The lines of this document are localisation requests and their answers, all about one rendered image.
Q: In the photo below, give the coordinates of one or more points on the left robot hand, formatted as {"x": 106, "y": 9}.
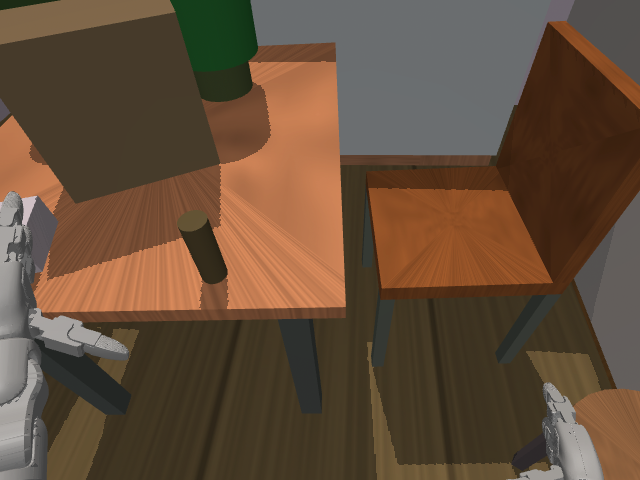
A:
{"x": 19, "y": 315}

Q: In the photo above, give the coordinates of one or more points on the right robot hand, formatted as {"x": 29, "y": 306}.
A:
{"x": 568, "y": 445}

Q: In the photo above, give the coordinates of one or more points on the chair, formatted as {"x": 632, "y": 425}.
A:
{"x": 568, "y": 169}

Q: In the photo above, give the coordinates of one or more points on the table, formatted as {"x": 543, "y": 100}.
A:
{"x": 274, "y": 205}

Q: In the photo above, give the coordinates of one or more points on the stool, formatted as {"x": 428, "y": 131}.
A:
{"x": 612, "y": 419}

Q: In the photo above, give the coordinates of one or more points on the left robot arm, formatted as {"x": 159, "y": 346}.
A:
{"x": 23, "y": 395}

